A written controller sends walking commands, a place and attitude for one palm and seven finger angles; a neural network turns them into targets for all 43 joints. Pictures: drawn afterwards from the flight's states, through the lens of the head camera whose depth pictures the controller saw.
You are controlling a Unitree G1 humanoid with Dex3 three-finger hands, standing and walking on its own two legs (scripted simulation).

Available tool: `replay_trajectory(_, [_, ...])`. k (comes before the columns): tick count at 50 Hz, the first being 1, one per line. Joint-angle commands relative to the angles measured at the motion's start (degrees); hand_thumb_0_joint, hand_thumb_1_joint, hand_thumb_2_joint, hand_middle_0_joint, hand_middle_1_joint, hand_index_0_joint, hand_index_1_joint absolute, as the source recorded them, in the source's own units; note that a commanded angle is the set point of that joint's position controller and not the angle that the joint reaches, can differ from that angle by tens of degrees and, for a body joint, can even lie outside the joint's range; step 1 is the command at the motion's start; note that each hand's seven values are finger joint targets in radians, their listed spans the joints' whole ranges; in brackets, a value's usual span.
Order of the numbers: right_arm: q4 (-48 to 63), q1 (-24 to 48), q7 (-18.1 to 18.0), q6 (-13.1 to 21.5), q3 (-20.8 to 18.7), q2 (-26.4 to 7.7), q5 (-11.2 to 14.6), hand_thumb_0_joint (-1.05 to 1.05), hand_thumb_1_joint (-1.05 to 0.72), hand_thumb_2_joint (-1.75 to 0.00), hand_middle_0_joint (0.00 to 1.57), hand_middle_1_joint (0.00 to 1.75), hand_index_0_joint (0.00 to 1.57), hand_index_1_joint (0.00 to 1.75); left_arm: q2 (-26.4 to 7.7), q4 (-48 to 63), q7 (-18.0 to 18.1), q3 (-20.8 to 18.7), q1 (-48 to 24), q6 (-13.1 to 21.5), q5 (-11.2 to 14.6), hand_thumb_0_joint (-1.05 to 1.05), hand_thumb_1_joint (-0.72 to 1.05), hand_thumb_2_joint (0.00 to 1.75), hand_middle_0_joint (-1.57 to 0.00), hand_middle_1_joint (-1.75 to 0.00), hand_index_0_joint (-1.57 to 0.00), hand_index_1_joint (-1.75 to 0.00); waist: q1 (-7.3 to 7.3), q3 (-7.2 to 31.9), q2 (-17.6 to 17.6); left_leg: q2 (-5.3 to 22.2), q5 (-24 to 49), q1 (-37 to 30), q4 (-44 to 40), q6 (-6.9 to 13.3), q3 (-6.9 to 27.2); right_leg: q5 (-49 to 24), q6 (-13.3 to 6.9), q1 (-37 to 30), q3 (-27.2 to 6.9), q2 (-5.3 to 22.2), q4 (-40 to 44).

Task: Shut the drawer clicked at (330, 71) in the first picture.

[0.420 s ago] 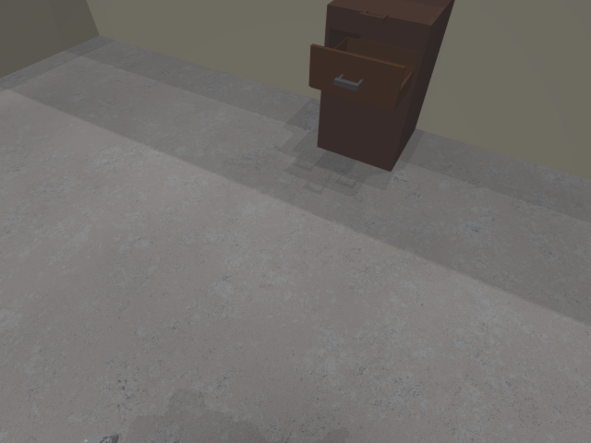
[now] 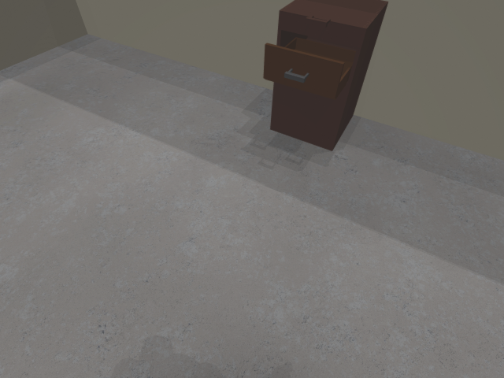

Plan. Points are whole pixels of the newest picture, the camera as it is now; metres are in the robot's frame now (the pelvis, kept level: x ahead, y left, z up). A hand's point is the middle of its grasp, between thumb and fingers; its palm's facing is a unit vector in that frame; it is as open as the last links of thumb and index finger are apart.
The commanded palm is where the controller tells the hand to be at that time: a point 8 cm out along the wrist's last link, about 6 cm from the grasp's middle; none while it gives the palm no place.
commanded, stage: stand and wait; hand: left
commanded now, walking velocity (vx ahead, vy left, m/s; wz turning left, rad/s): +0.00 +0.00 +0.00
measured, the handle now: (296, 74) +1.43 -0.13 -0.23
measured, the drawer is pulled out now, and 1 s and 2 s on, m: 0.19 0.19 0.19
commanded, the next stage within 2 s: look at it before walking up in 0.50 s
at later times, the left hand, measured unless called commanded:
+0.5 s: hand out of the picture +0.05 +0.23 -0.16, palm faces -0.04 -0.95 -0.31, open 7.4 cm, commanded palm none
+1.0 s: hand out of the picture +0.04 +0.23 -0.16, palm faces -0.04 -0.95 -0.31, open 7.4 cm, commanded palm none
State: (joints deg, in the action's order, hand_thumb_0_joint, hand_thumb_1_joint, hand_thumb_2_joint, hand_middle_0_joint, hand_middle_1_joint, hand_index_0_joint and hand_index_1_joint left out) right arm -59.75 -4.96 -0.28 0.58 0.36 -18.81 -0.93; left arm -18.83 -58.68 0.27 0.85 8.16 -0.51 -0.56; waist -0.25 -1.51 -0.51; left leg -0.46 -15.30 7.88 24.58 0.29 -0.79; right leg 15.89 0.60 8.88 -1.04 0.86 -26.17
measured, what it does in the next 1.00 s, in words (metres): stands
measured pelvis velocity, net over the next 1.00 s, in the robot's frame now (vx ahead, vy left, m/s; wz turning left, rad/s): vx -0.02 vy -0.01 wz -0.01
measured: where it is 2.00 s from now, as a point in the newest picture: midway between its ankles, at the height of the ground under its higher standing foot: outside the picture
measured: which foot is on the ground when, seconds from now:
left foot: down 0.00-1.00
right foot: down 0.00-1.00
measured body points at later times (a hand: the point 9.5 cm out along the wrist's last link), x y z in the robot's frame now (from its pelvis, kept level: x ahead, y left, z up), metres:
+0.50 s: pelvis -0.01 -0.01 +0.00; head -0.01 -0.01 +0.45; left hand +0.05 +0.27 -0.14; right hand +0.05 -0.30 -0.14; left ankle -0.02 +0.12 -0.74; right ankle -0.02 -0.13 -0.74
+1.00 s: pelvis -0.02 -0.01 +0.00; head -0.02 +0.00 +0.45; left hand +0.04 +0.28 -0.14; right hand +0.04 -0.29 -0.13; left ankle -0.02 +0.12 -0.74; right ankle -0.02 -0.13 -0.74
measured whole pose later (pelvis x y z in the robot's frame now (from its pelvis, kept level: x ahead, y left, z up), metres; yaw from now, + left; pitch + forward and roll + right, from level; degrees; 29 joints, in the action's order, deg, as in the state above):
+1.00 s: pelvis -0.02 -0.01 +0.00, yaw -1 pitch -2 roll +0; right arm -64.5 -8.1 -0.3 0.8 0.2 -17.4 -0.6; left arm -18.0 -62.3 0.4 0.7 9.9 0.0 -0.6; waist -0.1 -1.6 -0.7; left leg 0.6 -12.5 7.5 21.8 -0.5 -1.2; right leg 12.7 -0.1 8.7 -1.4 -0.2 -23.2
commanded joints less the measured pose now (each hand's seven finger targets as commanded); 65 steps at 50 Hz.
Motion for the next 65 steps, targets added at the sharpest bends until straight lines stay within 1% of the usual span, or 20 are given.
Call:
replay_trajectory(1, [3.24,2.41,-0.76,1.2,-2.3,-11.24,0.21,0.0,-0.9,-0.9,0.2,0.3,0.2,0.3,-11.46,3.19,0.64,-2.7,-1.68,1.38,0.07,0.0,0.9,0.9,-0.2,-0.3,-0.2,-0.3,0.19,5.11,0.76,6.99,15.65,-1.46,-3.56,1.66,4.55,-16.06,-2.45,-1.37,-4.14,5.76,3.47])
replay_trajectory(4, [2.57,1.93,-0.76,1.09,-2.19,-10.96,0.33,0.0,-0.9,-0.9,0.2,0.3,0.2,0.3,-11.34,2.46,0.63,-2.71,-1.32,1.46,0.06,0.0,0.9,0.9,-0.2,-0.3,-0.2,-0.3,0.13,4.22,-0.68,6.97,14.35,-0.97,-3.81,1.58,4.73,-15.6,-2.54,-1.24,-4.49,5.73,4.15])
replay_trajectory(6, [1.81,1.51,-0.76,1.1,-2.11,-10.86,0.32,0.0,-0.9,-0.9,0.2,0.3,0.2,0.3,-11.19,1.98,0.65,-2.63,-1.06,1.47,0.14,0.0,0.9,0.9,-0.2,-0.3,-0.2,-0.3,0.08,4.11,0.02,6.97,13.18,-0.77,-4.2,1.45,4.62,-14.9,-2.53,-1.42,-4.69,5.9,4.51])
replay_trajectory(11, [0.59,0.5,-0.67,1.04,-2.01,-10.45,0.39,0.0,-0.9,-0.9,0.2,0.3,0.2,0.3,-11.03,1.07,0.66,-2.52,-0.58,1.61,0.15,0.0,0.9,0.9,-0.2,-0.3,-0.2,-0.3,0.13,3.51,-0.35,6.94,10.93,-0.28,-4.76,1.24,4.69,-13.06,-2.6,-1.18,-5.08,6.09,5.56])
replay_trajectory(15, [-0.13,0.13,-0.66,1.03,-1.97,-10.23,0.34,0.0,-0.9,-0.9,0.2,0.3,0.2,0.3,-10.72,0.51,0.65,-2.49,-0.26,1.69,0.13,0.0,0.9,0.9,-0.2,-0.3,-0.2,-0.3,0.15,2.72,-0.41,6.91,10.24,-0.18,-5.01,1.11,4.73,-12.11,-2.73,-0.41,-5.59,6.03,6.16])
replay_trajectory(17, [-0.49,-0.13,-0.64,1.09,-1.97,-10.12,0.37,0.0,-0.9,-0.9,0.2,0.3,0.2,0.3,-10.71,0.39,0.66,-2.44,-0.18,1.72,0.14,0.0,0.9,0.9,-0.2,-0.3,-0.2,-0.3,0.09,3.21,0.33,6.95,10.46,-0.16,-5.05,1.05,4.71,-12.3,-2.71,-0.88,-5.66,5.99,6.17])
replay_trajectory(19, [-0.62,-0.26,-0.65,1.02,-1.91,-10.01,0.39,0.0,-0.9,-0.9,0.2,0.3,0.2,0.3,-10.66,0.16,0.62,-2.39,-0.17,1.69,0.12,0.0,0.9,0.9,-0.2,-0.3,-0.2,-0.3,0.11,2.41,-0.42,7.06,9.96,-0.04,-5.31,1.03,4.72,-11.59,-2.75,-0.11,-5.62,5.9,6.4])
replay_trajectory(22, [-0.81,-0.47,-0.64,1.06,-1.98,-9.87,0.32,0.0,-0.9,-0.9,0.2,0.3,0.2,0.3,-10.32,0.05,0.63,-2.42,-0.13,1.69,0.1,0.0,0.9,0.9,-0.2,-0.3,-0.2,-0.3,0.04,2.27,-0.1,6.99,9.07,0.15,-5.52,0.97,4.77,-10.19,-2.67,0.09,-5.9,5.89,6.82])
replay_trajectory(26, [-0.99,-0.74,-0.62,1.14,-1.96,-9.74,0.34,0.0,-0.9,-0.9,0.2,0.3,0.2,0.3,-10.37,0.06,0.64,-2.44,-0.04,1.81,0.05,0.0,0.9,0.9,-0.2,-0.3,-0.2,-0.3,0.14,2.79,-0.49,7.13,9.75,0.0,-5.48,0.93,4.71,-10.96,-2.74,-0.16,-6.05,5.94,6.84])
replay_trajectory(29, [-1.02,-0.84,-0.63,1.13,-1.98,-9.75,0.39,0.0,-0.9,-0.9,0.2,0.3,0.2,0.3,-10.32,0.16,0.61,-2.41,-0.24,1.74,0.04,0.0,0.9,0.9,-0.2,-0.3,-0.2,-0.3,0.21,2.08,-0.35,7.24,9.85,0.13,-5.76,0.93,4.97,-10.71,-2.68,0.39,-5.9,5.61,6.75])
replay_trajectory(31, [-0.98,-0.83,-0.64,1.24,-1.98,-9.69,0.38,0.0,-0.9,-0.9,0.2,0.3,0.2,0.3,-10.09,0.04,0.62,-2.37,0.09,1.74,0.03,0.0,0.9,0.9,-0.2,-0.3,-0.2,-0.3,0.11,2.67,0.4,7.27,10.32,-0.13,-5.72,1.0,4.97,-11.16,-2.61,-0.04,-5.94,5.72,6.73])
replay_trajectory(34, [-1.0,-0.84,-0.61,1.13,-2.03,-9.65,0.39,0.0,-0.9,-0.9,0.2,0.3,0.2,0.3,-10.2,0.13,0.57,-2.39,0.04,1.72,0.02,0.0,0.9,0.9,-0.2,-0.3,-0.2,-0.3,0.11,2.02,0.35,7.31,9.15,-0.12,-5.97,0.94,5.0,-9.65,-2.6,0.81,-6.02,5.59,7.13])
replay_trajectory(43, [-1.2,-1.03,-0.67,1.37,-2.02,-9.67,0.44,0.0,-0.9,-0.9,0.2,0.3,0.2,0.3,-9.82,-0.27,0.56,-2.34,0.52,1.71,-0.01,0.0,0.9,0.9,-0.2,-0.3,-0.2,-0.3,0.03,2.59,0.64,7.52,10.34,-0.54,-6.37,1.09,5.06,-10.75,-2.41,0.29,-5.75,5.6,6.92])
replay_trajectory(45, [-1.19,-1.23,-0.69,1.33,-2.06,-9.6,0.45,0.0,-0.9,-0.9,0.2,0.3,0.2,0.3,-9.85,-0.19,0.59,-2.43,0.46,1.76,-0.04,0.0,0.9,0.9,-0.2,-0.3,-0.2,-0.3,0.06,2.32,-0.13,7.53,10.72,-0.37,-6.31,1.09,5.05,-11.53,-2.49,0.14,-5.7,5.66,6.95])
replay_trajectory(53, [-1.57,-1.37,-0.66,1.29,-1.92,-9.48,0.43,0.0,-0.9,-0.9,0.2,0.3,0.2,0.3,-9.48,-0.62,0.54,-2.29,0.92,1.61,-0.04,0.0,0.9,0.9,-0.2,-0.3,-0.2,-0.3,-0.01,1.93,0.9,7.5,8.98,-0.25,-7.06,1.12,5.29,-9.04,-2.31,0.72,-5.71,5.35,7.26])
replay_trajectory(61, [-1.58,-1.52,-0.7,1.31,-1.99,-9.31,0.51,0.0,-0.9,-0.9,0.2,0.3,0.2,0.3,-9.52,-0.75,0.58,-2.35,1.26,1.76,-0.1,0.0,0.9,0.9,-0.2,-0.3,-0.2,-0.3,-0.03,2.06,0.07,7.59,10.11,-0.68,-6.75,1.11,4.95,-10.81,-2.38,0.53,-5.68,5.6,7.25])
replay_trajectory(62, [-2.54,-3.6,-0.52,0.85,-0.95,-4.85,0.27,0.0,-0.9,-0.9,0.2,0.3,0.2,0.3,-5.11,-1.81,0.74,-1.53,3.56,1.29,-0.06,0.0,0.9,0.9,-0.2,-0.3,-0.2,-0.3,0.02,3.41,-0.85,7.19,6.8,-0.78,-5.76,0.63,4.07,-6.77,-1.89,-0.19,-5.35,5.61,7.15])
replay_trajectory(63, [-3.15,-5.46,-0.38,0.36,-0.67,-3.0,0.1,0.0,-0.9,-0.9,0.2,0.3,0.2,0.3,-3.64,-2.38,0.69,-1.18,5.29,0.78,-0.25,0.0,0.9,0.9,-0.2,-0.3,-0.2,-0.3,-0.08,2.19,-1.49,6.25,-0.47,0.64,-4.71,0.61,3.53,2.29,-2.03,0.64,-5.85,5.17,7.16])
replay_trajectory(64, [-3.12,-6.52,-0.26,0.08,-0.81,-2.85,-0.1,0.0,-0.9,-0.9,0.2,0.3,0.2,0.3,-3.66,-2.53,0.44,-1.38,6.69,0.49,-0.49,0.0,0.9,0.9,-0.2,-0.3,-0.2,-0.3,-0.36,0.71,-2.23,5.49,-7.5,2.8,-3.91,0.95,3.3,10.41,-2.61,1.77,-6.81,5.02,7.79])
replay_trajectory(65, [-2.92,-6.91,-0.12,-0.08,-1.02,-2.8,-0.33,0.0,-0.9,-0.9,0.2,0.3,0.2,0.3,-4.15,-2.35,0.16,-1.77,7.22,0.24,-0.64,0.0,0.9,0.9,-0.2,-0.3,-0.2,-0.3,-0.5,-2.58,-2.22,4.68,-13.41,6.53,-3.33,1.16,3.28,17.12,-3.3,3.25,-8.15,5.17,8.56])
